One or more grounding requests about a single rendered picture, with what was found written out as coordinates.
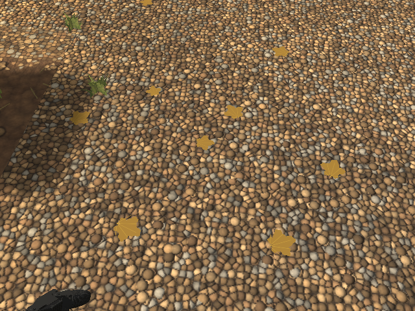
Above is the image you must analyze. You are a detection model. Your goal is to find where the robot left hand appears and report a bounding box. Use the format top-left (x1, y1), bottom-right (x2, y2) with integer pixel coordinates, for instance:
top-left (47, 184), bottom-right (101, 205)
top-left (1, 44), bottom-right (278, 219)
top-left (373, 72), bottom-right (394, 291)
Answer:
top-left (23, 289), bottom-right (91, 311)

